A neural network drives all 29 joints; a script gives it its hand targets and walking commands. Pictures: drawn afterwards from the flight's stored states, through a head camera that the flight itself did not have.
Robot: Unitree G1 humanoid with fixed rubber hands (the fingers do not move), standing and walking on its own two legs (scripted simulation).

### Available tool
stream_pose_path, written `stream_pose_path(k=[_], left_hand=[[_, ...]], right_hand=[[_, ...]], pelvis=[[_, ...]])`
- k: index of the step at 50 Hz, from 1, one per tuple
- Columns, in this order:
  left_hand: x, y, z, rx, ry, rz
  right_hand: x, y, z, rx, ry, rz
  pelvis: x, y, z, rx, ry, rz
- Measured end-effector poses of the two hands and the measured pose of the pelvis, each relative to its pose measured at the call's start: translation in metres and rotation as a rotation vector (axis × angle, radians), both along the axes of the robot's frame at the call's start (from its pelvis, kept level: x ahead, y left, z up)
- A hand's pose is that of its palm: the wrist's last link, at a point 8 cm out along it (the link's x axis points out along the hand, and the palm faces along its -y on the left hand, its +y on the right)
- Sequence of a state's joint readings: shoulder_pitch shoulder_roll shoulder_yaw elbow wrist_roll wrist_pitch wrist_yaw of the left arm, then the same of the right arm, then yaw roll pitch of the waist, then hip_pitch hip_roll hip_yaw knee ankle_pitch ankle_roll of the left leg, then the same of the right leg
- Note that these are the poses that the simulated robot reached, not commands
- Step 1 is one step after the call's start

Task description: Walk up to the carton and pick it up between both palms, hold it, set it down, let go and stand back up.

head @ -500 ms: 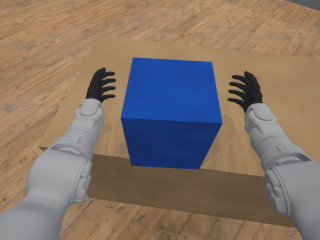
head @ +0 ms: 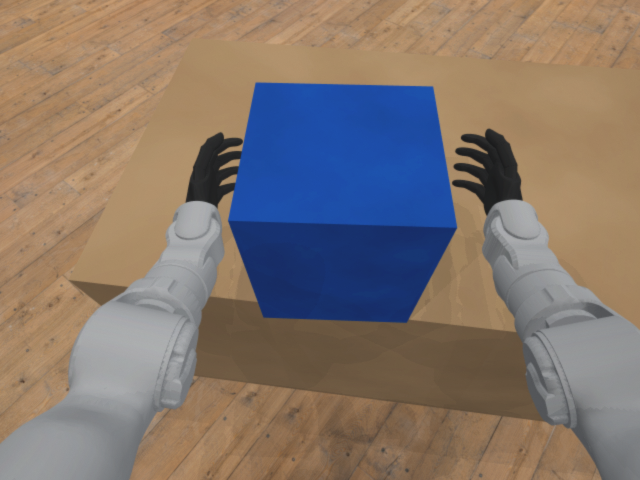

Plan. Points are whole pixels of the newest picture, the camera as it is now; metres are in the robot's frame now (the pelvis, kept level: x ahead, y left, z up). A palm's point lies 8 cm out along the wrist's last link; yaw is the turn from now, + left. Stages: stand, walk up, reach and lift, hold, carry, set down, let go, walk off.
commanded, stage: reach and lift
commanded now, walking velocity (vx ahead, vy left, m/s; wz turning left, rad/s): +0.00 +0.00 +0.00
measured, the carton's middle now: (338, 214) +0.47 +0.01 +0.03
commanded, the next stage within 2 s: none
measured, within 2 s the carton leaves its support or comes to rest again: leaves its support in 1.98 s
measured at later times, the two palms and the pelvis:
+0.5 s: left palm (223, 206) +0.45 +0.15 +0.07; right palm (472, 219) +0.44 -0.15 +0.06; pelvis +0.01 +0.01 +0.03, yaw +1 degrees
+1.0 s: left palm (223, 208) +0.45 +0.15 +0.06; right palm (473, 218) +0.44 -0.15 +0.06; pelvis +0.03 +0.01 +0.03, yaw +1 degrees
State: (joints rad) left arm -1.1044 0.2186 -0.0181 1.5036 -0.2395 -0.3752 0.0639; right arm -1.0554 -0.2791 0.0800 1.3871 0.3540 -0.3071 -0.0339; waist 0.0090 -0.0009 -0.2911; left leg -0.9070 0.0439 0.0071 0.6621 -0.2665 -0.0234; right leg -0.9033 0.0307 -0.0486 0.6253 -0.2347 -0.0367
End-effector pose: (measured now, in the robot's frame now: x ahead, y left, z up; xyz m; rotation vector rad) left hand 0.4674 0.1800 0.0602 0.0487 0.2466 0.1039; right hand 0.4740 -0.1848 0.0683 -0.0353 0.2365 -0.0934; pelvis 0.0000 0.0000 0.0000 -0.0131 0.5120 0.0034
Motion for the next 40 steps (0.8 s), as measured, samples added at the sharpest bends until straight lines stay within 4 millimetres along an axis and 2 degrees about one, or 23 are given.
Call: stream_pose_path(k=[6, 14, 26, 40], left_hand=[[0.002, -0.008, 0.003, -0.007, -0.014, -0.012], [0.002, -0.024, 0.006, -0.037, -0.022, -0.017], [-0.018, -0.026, 0.005, -0.006, -0.021, -0.022], [-0.019, -0.027, 0.006, 0.001, -0.002, -0.021]], right_hand=[[0.0, 0.009, 0.0, 0.005, -0.006, 0.005], [-0.004, 0.035, 0.0, 0.024, -0.006, 0.002], [-0.032, 0.036, -0.006, -0.018, -0.054, -0.058], [-0.031, 0.037, -0.003, -0.063, -0.032, -0.032]], pelvis=[[0.001, 0.001, 0.001, 0.0, -0.005, 0.002], [0.0, 0.003, 0.007, 0.002, -0.038, 0.004], [0.013, 0.01, 0.031, 0.004, -0.181, 0.007], [0.031, 0.008, 0.034, 0.004, -0.241, 0.003]])
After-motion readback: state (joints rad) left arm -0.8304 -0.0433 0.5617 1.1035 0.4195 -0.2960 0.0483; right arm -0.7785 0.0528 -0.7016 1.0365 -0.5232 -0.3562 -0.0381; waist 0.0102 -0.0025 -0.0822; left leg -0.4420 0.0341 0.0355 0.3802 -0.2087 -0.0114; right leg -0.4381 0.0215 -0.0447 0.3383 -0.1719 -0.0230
